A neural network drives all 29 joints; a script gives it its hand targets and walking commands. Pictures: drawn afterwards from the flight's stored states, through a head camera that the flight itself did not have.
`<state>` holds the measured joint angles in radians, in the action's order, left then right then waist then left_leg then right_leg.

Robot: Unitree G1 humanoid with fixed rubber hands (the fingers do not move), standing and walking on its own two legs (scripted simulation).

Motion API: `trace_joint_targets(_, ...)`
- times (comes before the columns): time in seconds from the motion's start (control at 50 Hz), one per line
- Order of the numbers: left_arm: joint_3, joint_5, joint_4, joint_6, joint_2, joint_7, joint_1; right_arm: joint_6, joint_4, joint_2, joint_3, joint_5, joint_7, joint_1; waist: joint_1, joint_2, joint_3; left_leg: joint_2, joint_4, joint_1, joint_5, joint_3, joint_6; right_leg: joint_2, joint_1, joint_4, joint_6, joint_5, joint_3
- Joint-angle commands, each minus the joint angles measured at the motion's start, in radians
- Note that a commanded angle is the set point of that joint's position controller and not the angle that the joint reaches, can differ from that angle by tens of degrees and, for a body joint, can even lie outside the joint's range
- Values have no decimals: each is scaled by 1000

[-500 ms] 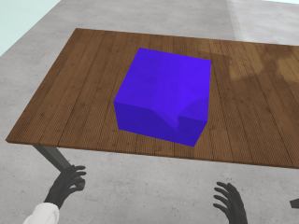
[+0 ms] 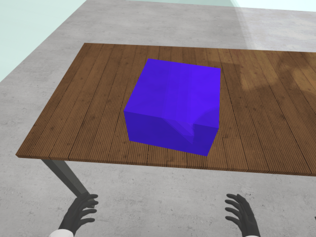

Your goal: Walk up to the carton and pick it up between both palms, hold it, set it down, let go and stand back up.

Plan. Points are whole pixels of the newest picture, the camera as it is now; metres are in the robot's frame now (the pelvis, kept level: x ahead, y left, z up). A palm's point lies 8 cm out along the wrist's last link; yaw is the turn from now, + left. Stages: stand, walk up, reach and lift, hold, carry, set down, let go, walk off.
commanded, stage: let go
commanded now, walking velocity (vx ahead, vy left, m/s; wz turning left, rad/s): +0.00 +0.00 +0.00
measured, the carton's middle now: (175, 103) +0.52 -0.02 +0.00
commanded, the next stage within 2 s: stand in 0.42 s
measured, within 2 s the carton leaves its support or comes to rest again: neither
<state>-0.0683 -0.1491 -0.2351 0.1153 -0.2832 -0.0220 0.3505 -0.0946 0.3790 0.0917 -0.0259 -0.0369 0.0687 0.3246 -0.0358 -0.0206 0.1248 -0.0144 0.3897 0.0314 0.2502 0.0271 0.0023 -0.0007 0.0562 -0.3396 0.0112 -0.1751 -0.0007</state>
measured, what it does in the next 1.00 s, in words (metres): stands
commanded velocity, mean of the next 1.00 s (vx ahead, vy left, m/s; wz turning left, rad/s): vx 0.00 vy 0.00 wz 0.00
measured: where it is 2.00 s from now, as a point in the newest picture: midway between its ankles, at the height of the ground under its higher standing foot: outside the picture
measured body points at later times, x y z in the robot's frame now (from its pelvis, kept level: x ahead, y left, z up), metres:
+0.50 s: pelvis -0.01 -0.05 +0.00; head +0.01 -0.05 +0.44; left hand +0.17 +0.20 -0.08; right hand +0.17 -0.25 -0.09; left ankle -0.02 +0.11 -0.75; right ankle +0.01 -0.13 -0.75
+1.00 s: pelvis +0.03 -0.02 +0.00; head +0.04 -0.04 +0.45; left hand +0.12 +0.28 -0.11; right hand +0.12 -0.32 -0.14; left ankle -0.02 +0.11 -0.75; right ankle +0.01 -0.13 -0.75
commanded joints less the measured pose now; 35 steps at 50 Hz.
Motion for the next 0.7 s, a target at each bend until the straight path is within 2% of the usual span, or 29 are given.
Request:
trace_joint_targets(0.0,98,28,123,-72,-137,20,-160,-24,-206,104,-44,13,-8,-99,24,-17,-98,-53,-179,336,12,22,-11,31,-273,-52,-12,112,5)
trace_joint_targets(0.02,76,77,0,-44,-79,43,-192,-1,-9,168,-66,54,-45,-174,10,-118,-26,-80,-210,389,78,5,-22,57,-247,-83,-31,28,28)
trace_joint_targets(0.04,83,60,-14,-40,-105,37,-197,-13,-44,140,-66,47,-31,-168,22,-52,-51,-72,-202,409,107,17,-6,49,-286,-75,-18,41,14)
trace_joint_targets(0.06,104,59,2,-38,-119,29,-199,-10,-66,122,-51,46,-30,-170,20,-36,-63,-61,-181,383,73,37,-8,29,-251,-58,-18,23,6)
trace_joint_targets(0.08,110,64,3,-46,-123,29,-223,-17,-104,123,-54,35,-29,-177,6,-42,-92,-49,-181,377,81,45,-2,23,-250,-56,-14,4,6)
trace_joint_targets(0.1,96,84,-54,-30,-90,40,-238,-1,1,160,-67,51,-49,-186,15,-86,-75,-59,-196,391,122,33,-3,41,-230,-71,-19,-30,18)
trace_joint_targets(0.12,104,66,-23,-41,-125,40,-264,-12,-2,145,-59,52,-43,-213,19,-64,-106,-60,-192,409,107,45,3,42,-266,-86,-10,-7,23)
trace_joint_targets(0.14,95,62,41,-70,-126,41,-285,-37,-84,126,-57,38,-35,-214,32,-97,-150,-82,-217,484,152,34,20,44,-360,-117,1,58,20)
trace_joint_targets(0.2,125,62,-44,-65,-135,43,-283,-45,-29,110,-49,61,-32,-212,0,-29,-161,-31,-133,331,36,71,-4,4,-195,-59,0,-12,-1)
trace_joint_targets(0.24,113,62,-26,-61,-123,49,-289,-52,-19,103,-28,44,-41,-240,11,-39,-177,-33,-118,309,32,54,-7,-3,-147,-58,-11,-18,-7)
trace_joint_targets(0.26,124,34,-14,-71,-151,38,-276,-68,-103,65,-28,51,-23,-207,23,56,-194,-3,-74,239,-17,68,-11,-35,-121,-6,1,-27,-39)
trace_joint_targets(0.28,118,38,-62,-57,-137,40,-288,-57,-51,81,-17,58,-35,-249,-2,58,-181,-4,-73,233,-14,65,-11,-42,-66,8,2,-100,-45)
trace_joint_targets(0.3,133,27,-36,-64,-172,33,-306,-53,-57,57,-11,67,-17,-224,17,76,-161,4,-52,212,-34,62,-20,-78,-42,23,14,-67,-71)
trace_joint_targets(0.32,140,23,-68,-60,-171,30,-296,-68,-82,56,-11,57,-19,-219,0,91,-183,8,-42,193,-41,55,-10,-77,-27,22,23,-43,-72)
trace_joint_targets(0.36,145,55,-88,-54,-162,28,-299,-66,-11,84,-9,74,-22,-225,5,74,-169,-1,-49,182,-45,51,-18,-58,-34,10,16,-35,-54)
trace_joint_targets(0.38,163,19,-75,-66,-218,9,-277,-78,-116,24,29,53,2,-179,7,161,-214,17,-20,213,-59,52,-2,-93,-95,22,44,41,-100)
trace_joint_targets(0.4,161,44,-115,-57,-193,8,-295,-68,-35,53,20,61,-4,-205,13,102,-159,17,-32,203,-46,43,-16,-94,-65,17,42,48,-105)
trace_joint_targets(0.42,190,197,-291,-84,-203,29,-123,-7,233,404,-70,103,-33,-39,-3,-127,-288,-54,20,153,-31,-54,4,-160,-10,-29,-26,125,-189)
trace_joint_targets(0.44,180,210,-283,-106,-237,20,-143,14,227,424,-82,110,-42,-42,19,-37,-164,-56,15,161,54,-69,7,-142,104,-16,-47,-40,-168)
trace_joint_targets(0.46,182,212,-288,-114,-238,23,-189,12,214,414,-87,89,-62,-109,14,-5,-190,-67,35,179,-1,-78,23,-135,108,12,-23,6,-162)
trace_joint_targets(0.48,184,209,-297,-128,-244,19,-209,14,215,439,-95,96,-59,-129,15,-14,-191,-39,64,180,16,-49,10,-127,91,45,3,-63,-173)
trace_joint_targets(0.52,181,195,-343,-148,-259,9,-168,10,223,400,-76,75,-71,-123,7,38,-215,-57,58,176,16,-92,5,-136,56,60,10,-9,-178)
trace_joint_targets(0.54,185,200,-355,-154,-275,11,-195,21,235,401,-85,68,-78,-116,16,33,-114,-53,31,240,34,-77,-10,-155,106,53,13,60,-173)
trace_joint_targets(0.56,179,190,-358,-163,-249,5,-216,14,243,365,-58,55,-78,-86,17,69,-164,-56,14,218,-19,-84,-3,-129,68,18,-16,95,-142)
trace_joint_targets(0.6,165,179,-409,-184,-257,-1,-206,16,290,396,-59,64,-75,-106,55,64,-128,-93,-7,135,-134,-115,27,-128,131,5,-63,281,-124)
trace_joint_targets(0.62,164,162,-420,-184,-259,1,-209,22,321,385,-50,73,-82,-114,38,40,-245,-112,10,102,-209,-98,33,-121,59,-43,-56,307,-105)
trace_joint_targets(0.64,160,168,-418,-186,-257,-5,-217,23,317,388,-45,72,-93,-132,23,81,-197,-85,13,90,-196,-86,14,-117,95,-34,-51,346,-90)
trace_joint_targets(0.66,156,176,-424,-190,-241,-9,-231,25,335,397,-53,76,-79,-117,38,99,-178,-102,-10,82,-236,-106,34,-142,115,-50,-39,384,-93)
trace_joint_targets(0.68,163,165,-444,-184,-262,-1,-253,22,344,402,-56,77,-88,-136,31,40,-231,-100,-6,52,-258,-82,25,-134,72,-35,-46,341,-91)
